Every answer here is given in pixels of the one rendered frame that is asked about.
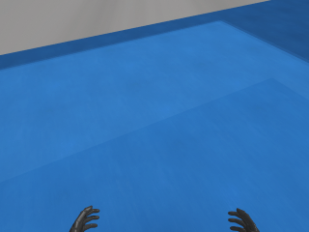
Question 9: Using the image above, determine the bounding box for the right robot hand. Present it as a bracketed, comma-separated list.
[228, 208, 260, 232]

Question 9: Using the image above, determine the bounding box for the left robot hand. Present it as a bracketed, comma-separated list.
[70, 205, 99, 232]

